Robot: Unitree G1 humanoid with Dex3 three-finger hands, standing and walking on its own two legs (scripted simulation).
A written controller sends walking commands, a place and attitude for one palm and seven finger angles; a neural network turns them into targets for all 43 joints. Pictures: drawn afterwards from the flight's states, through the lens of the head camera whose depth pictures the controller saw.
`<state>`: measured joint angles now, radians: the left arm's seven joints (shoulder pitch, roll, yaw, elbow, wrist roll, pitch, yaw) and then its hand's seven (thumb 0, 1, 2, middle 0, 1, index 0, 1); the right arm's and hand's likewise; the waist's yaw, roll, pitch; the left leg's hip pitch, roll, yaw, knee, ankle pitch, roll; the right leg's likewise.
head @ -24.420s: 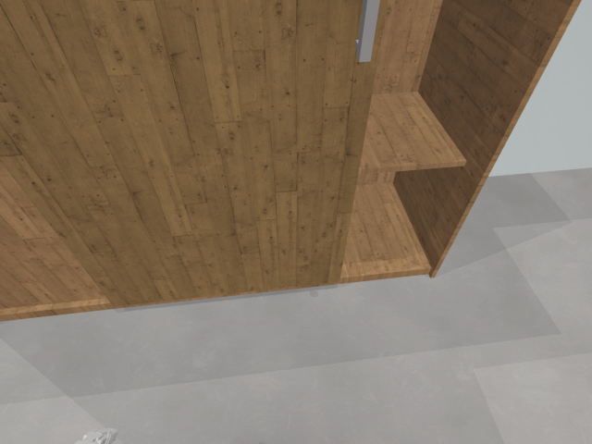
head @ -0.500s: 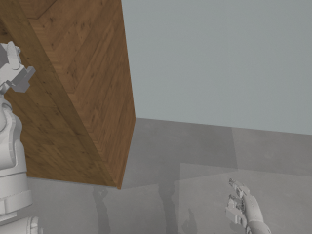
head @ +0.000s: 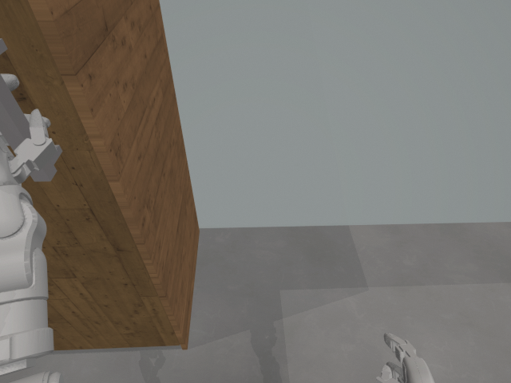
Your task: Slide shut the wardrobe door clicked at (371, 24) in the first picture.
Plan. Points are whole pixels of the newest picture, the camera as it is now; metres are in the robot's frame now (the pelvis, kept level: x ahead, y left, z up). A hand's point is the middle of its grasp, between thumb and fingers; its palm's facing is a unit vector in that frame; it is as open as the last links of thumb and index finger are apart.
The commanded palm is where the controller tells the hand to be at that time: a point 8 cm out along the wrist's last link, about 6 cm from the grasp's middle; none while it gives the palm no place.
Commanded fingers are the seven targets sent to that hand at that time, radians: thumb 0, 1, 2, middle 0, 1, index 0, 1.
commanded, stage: stop walking and hold the door there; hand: left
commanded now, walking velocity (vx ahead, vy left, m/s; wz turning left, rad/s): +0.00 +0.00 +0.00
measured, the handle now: (21, 115) +0.37 +0.33 +0.25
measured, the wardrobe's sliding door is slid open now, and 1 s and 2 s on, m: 0.00 0.00 0.02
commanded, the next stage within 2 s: loosen the grip on the handle in 0.42 s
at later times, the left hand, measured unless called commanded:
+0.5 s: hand (42, 141) +0.34 +0.29 +0.24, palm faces +0.54 -0.84 -0.08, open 6.9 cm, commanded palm +0.29 +0.33 +0.23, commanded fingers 0.00 0.90 0.90 -0.45 -1.40 -0.45 -1.40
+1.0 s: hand (34, 144) +0.34 +0.31 +0.23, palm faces +0.60 -0.80 -0.07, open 13.6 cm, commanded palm +0.30 +0.33 +0.22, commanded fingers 0.00 -0.55 0.20 -0.25 -1.15 -0.25 -1.15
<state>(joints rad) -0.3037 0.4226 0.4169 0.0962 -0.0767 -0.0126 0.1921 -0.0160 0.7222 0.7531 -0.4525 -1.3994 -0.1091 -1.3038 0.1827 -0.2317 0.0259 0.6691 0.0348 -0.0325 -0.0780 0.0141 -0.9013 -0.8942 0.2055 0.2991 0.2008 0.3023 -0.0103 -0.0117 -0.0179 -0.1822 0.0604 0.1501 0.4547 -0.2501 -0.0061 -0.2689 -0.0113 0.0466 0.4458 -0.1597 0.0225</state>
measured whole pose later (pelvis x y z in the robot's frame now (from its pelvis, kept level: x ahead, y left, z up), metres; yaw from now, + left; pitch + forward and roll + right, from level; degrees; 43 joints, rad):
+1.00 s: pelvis -0.01 -0.03 -0.01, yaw +6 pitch +2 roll +0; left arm -0.59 0.47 0.43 0.55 -0.07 -0.29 0.09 0.00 -0.45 0.26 -0.47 -1.40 -0.31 -1.28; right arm 0.28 -0.27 -0.02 0.76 0.03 -0.19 -0.07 0.01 -0.90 -0.89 0.21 0.30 0.20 0.30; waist 0.01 0.01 0.00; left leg -0.36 0.05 0.00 0.59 -0.27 -0.02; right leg -0.39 -0.01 -0.06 0.57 -0.22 -0.01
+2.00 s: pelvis +0.01 -0.01 -0.01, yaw +5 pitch +5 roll +0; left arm -0.45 0.61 0.68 0.55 -0.20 -0.25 -0.16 -0.01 -0.55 0.20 -0.43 -1.24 -0.28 -1.17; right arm 0.35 -0.30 0.00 0.66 0.03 -0.08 -0.09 0.01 -0.90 -0.89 0.21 0.30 0.20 0.30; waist 0.00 0.02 -0.05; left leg -0.40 0.05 0.03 0.63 -0.32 -0.02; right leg -0.44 -0.02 -0.03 0.61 -0.25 0.00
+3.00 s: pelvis +0.03 +0.00 -0.01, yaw +7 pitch -3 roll -1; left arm 0.02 0.60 0.63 0.04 -0.45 0.27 -0.60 -0.01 -0.55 0.20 -0.25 -1.15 -0.25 -1.15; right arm 0.26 -0.29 0.08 0.55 0.08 -0.21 -0.08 0.02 -0.90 -0.89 0.21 0.30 0.20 0.30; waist 0.07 0.06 -0.05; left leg -0.18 0.03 0.00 0.56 -0.33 0.00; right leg -0.19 -0.03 -0.06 0.50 -0.26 0.02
